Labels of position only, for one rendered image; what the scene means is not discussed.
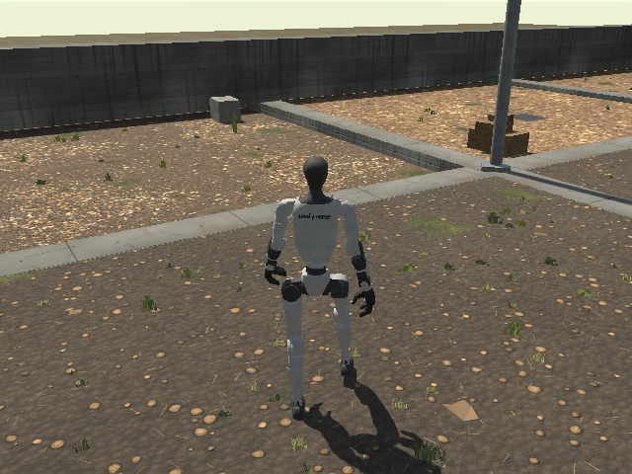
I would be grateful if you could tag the left robot forearm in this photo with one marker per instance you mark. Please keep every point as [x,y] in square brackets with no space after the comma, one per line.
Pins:
[272,257]

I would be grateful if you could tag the robot right foot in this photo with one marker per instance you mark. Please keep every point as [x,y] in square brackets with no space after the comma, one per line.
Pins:
[346,369]

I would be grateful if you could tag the robot left foot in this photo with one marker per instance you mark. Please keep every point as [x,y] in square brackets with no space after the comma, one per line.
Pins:
[297,411]

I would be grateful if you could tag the right robot forearm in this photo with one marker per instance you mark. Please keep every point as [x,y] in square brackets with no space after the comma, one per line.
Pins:
[361,270]

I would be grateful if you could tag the robot foot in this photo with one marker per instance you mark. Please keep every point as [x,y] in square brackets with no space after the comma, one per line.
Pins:
[346,369]
[297,411]

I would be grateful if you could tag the robot left upper arm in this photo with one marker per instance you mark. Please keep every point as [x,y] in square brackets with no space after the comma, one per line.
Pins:
[284,209]

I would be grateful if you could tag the robot right upper arm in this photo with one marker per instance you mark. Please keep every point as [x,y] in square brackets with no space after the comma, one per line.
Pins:
[348,211]

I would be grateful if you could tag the right robot hand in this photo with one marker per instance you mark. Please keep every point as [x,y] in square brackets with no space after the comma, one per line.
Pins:
[369,301]

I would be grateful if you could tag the left robot hand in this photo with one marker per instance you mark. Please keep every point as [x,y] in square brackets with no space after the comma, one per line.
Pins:
[277,271]

